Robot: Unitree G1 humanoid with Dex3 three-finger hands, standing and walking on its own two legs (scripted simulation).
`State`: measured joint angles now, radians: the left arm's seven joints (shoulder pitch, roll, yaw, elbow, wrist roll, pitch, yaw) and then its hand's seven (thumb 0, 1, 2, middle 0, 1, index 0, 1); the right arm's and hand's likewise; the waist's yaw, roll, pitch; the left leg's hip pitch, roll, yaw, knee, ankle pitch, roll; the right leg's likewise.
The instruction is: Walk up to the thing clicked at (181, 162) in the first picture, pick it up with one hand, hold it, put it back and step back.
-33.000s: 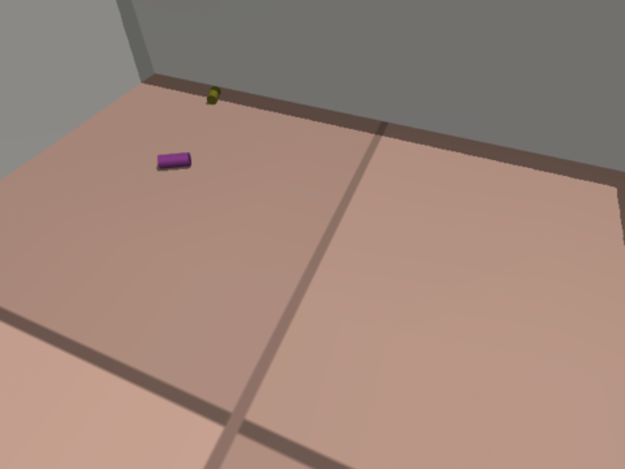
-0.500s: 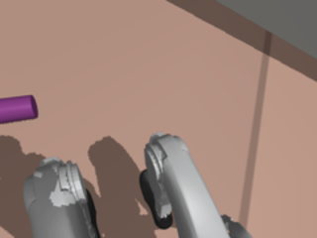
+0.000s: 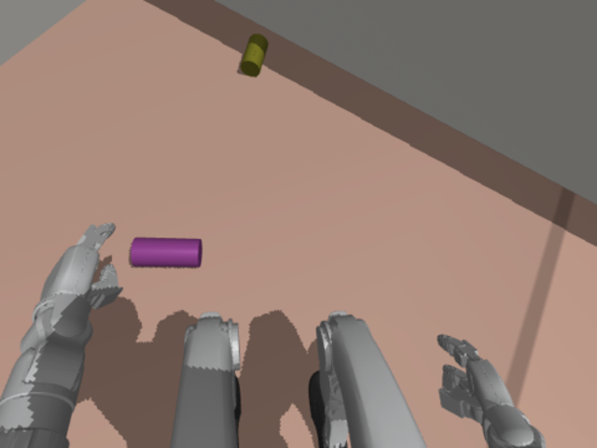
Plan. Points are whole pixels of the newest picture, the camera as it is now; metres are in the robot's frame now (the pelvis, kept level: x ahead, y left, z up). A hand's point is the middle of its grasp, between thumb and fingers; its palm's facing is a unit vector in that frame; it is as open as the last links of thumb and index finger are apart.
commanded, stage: home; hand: left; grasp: from above
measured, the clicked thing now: (168, 252) +0.50 +0.27 -0.47
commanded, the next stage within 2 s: none
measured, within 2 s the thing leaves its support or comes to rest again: neither
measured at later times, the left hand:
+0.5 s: hand (73, 336) +0.25 +0.21 +0.10, palm faces +0.14 -0.97 -0.21, open 7.4 cm
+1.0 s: hand (30, 404) +0.21 +0.19 +0.16, palm faces +0.16 -0.97 -0.19, open 7.4 cm
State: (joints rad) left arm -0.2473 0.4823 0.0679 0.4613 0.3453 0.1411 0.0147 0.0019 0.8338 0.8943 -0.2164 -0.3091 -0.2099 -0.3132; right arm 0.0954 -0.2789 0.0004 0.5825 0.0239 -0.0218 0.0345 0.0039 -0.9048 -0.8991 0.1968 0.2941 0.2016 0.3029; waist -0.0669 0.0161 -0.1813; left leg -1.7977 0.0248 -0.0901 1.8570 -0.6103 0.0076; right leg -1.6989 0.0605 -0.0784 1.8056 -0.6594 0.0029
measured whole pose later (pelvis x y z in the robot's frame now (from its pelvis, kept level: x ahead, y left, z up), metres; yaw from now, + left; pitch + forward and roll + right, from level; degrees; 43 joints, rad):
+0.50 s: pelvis +0.06 +0.00 +0.18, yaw +5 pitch +17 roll -4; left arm 0.29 0.25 0.07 0.07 -0.07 0.40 0.07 0.01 0.90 0.90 -0.21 -0.30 -0.20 -0.30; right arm 0.25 -0.20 0.07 0.55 0.04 -0.14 -0.15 0.01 -0.90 -0.90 0.20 0.29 0.21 0.30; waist -0.08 0.03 -0.17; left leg -0.99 0.02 -0.08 1.19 -0.50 0.00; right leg -0.90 0.05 -0.06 1.13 -0.54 -0.01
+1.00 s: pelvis +0.07 +0.00 +0.21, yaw +7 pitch +9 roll -3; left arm 0.50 0.22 0.02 -0.12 -0.05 0.46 0.02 0.01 0.90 0.90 -0.20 -0.30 -0.20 -0.30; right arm 0.27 -0.22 0.05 0.50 0.01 -0.22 -0.18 0.01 -0.90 -0.90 0.20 0.29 0.21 0.30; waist -0.04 0.04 -0.16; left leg -0.71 0.00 -0.07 1.00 -0.45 0.00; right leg -0.61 0.03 -0.05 0.93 -0.49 -0.01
